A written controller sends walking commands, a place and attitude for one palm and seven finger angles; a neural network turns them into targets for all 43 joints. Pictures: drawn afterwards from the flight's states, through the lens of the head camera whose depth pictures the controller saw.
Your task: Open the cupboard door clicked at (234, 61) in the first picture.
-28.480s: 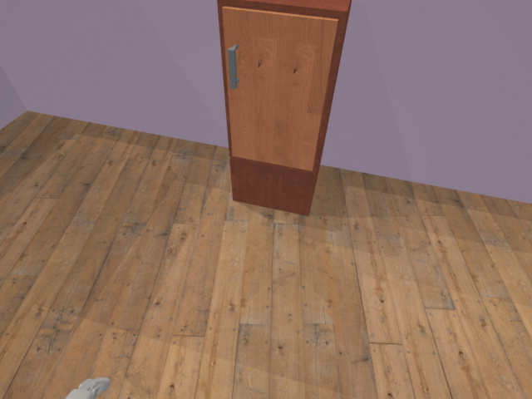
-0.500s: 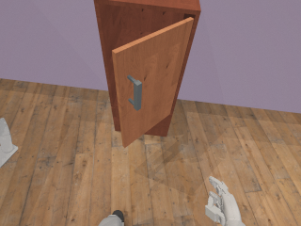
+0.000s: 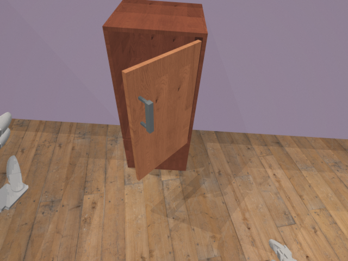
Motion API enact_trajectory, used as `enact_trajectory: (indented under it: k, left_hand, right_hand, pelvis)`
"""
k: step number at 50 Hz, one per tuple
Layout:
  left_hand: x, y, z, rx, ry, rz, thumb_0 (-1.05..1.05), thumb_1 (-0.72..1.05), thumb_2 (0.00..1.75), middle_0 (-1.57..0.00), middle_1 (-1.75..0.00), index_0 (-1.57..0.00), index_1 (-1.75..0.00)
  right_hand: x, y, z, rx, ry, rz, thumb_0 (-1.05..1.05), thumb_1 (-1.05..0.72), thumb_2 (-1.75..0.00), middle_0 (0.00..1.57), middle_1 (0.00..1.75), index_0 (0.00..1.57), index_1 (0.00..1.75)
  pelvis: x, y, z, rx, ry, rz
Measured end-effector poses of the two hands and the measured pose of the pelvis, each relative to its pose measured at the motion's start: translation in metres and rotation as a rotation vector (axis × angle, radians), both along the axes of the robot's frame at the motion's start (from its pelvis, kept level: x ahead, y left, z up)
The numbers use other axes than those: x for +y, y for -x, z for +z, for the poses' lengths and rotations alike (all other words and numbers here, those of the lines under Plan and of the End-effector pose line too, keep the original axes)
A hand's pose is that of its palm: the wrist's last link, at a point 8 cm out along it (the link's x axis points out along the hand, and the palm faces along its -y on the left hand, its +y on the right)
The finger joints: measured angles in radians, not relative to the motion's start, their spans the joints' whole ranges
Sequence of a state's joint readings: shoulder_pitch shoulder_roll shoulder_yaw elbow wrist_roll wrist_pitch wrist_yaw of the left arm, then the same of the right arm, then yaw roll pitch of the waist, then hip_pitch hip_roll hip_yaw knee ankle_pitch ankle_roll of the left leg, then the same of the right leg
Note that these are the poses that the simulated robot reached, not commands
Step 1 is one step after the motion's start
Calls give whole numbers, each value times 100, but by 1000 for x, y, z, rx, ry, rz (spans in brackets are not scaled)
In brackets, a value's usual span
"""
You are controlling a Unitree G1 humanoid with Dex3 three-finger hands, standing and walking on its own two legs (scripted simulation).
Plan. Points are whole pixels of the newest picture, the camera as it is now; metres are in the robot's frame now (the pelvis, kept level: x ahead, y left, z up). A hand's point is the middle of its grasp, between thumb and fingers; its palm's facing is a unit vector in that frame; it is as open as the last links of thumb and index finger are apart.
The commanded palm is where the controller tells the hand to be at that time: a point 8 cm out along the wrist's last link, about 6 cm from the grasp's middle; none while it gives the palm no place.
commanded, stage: stop stepping back and stand still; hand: left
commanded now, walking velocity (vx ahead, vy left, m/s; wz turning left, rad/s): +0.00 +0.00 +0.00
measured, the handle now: (145, 114) +0.59 +0.12 -0.02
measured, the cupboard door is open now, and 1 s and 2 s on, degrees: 48 48 48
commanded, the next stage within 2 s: let the arm hang, fingers relaxed in 0.38 s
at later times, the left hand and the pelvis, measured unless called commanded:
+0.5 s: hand (7, 198) +0.18 +0.28 +0.15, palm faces +0.40 -0.79 -0.46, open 7.5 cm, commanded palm none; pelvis -0.03 +0.01 +0.01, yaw +0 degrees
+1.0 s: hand out of the picture -0.12 +0.20 -0.16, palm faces +0.05 -0.97 -0.23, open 7.3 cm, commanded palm none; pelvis -0.04 +0.00 +0.01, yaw +2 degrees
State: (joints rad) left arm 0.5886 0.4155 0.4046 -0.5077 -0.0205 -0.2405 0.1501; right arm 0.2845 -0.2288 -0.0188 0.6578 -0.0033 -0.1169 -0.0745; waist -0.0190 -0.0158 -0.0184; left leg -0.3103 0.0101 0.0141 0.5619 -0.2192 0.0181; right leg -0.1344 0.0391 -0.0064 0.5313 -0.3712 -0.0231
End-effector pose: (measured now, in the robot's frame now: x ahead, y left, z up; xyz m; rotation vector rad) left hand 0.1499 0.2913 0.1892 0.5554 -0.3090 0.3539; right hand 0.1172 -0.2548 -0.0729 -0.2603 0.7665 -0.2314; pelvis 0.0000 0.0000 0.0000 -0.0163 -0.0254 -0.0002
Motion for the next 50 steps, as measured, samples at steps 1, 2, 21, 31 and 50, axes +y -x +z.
enact_trajectory:
  k: [1, 2, 21, 31, 50]
  left_hand:
    - [4, 1, 2, -7, -1, 9, 1, 88, 89, -22, -30, -21, -30]
    - [7, 2, 3, -11, -3, 20, 1, 88, 89, -22, -30, -21, -30]
    - [20, 21, -13, 91, 60, 50, 1, 88, 89, -22, -30, -21, -30]
    - [23, 9, -178, 790, 249, 97, 0, 90, 90, -20, -30, -20, -30]
    - [-44, 270, -319, 1756, 624, 406, 1, 93, 89, -21, -30, -20, -30]
  right_hand:
    - [4, 0, 0, -1, -5, 6, 2, -90, -90, 20, 30, 20, 30]
    - [9, 0, 1, -9, -12, 13, 2, -90, -90, 20, 30, 20, 30]
    - [32, 5, 8, -30, -23, 51, 2, -90, -90, 21, 30, 21, 30]
    - [17, 13, -32, 119, -77, 81, 1, -90, -90, 20, 30, 21, 30]
    - [5, 151, -56, 653, -78, -37, 1, -90, -90, 20, 30, 20, 30]
  pelvis:
    - [1, 3, 1, -3, -6, -4]
    - [2, 6, 2, -4, -10, -10]
    - [11, 29, 8, -7, 13, -12]
    - [20, 42, 1, 29, 10, 14]
    - [2, 44, 8, -2, 8, 42]
